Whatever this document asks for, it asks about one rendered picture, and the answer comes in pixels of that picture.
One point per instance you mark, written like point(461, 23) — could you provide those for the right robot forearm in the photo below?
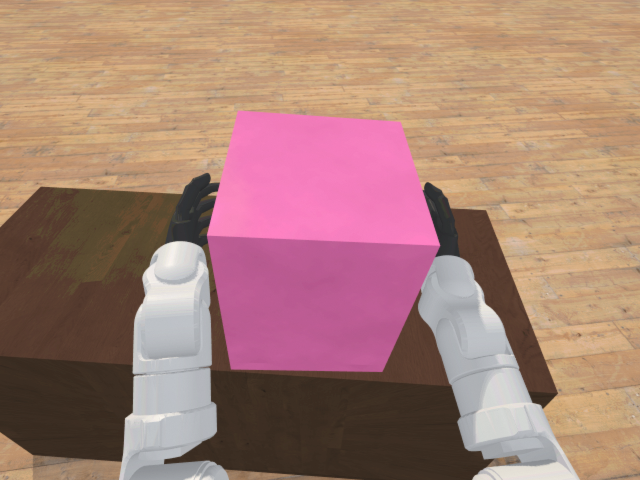
point(498, 417)

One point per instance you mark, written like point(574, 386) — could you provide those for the robot right upper arm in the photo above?
point(536, 470)

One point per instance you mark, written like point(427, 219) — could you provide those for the left robot forearm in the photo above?
point(172, 408)

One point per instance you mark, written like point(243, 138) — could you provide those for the pedestal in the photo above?
point(71, 268)

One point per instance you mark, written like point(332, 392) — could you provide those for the robot left hand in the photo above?
point(185, 224)

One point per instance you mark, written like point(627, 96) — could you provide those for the robot right hand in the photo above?
point(443, 220)

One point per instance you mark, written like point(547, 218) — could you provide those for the carton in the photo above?
point(320, 241)

